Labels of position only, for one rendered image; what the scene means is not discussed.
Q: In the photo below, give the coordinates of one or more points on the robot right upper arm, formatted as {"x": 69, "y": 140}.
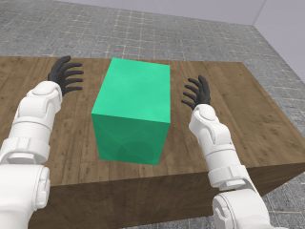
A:
{"x": 240, "y": 209}

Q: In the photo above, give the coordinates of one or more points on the pedestal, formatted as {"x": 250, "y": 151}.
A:
{"x": 87, "y": 192}

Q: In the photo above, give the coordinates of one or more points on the robot left upper arm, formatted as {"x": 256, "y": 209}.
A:
{"x": 24, "y": 188}

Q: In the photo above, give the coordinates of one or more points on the carton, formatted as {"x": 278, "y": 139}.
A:
{"x": 131, "y": 115}

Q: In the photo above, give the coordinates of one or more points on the robot right hand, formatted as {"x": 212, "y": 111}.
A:
{"x": 202, "y": 93}

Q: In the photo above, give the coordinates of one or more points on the left robot forearm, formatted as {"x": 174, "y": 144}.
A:
{"x": 28, "y": 141}

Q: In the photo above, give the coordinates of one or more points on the right robot forearm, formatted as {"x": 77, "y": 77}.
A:
{"x": 214, "y": 138}

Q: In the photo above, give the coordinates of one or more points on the robot left hand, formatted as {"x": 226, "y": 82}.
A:
{"x": 59, "y": 74}

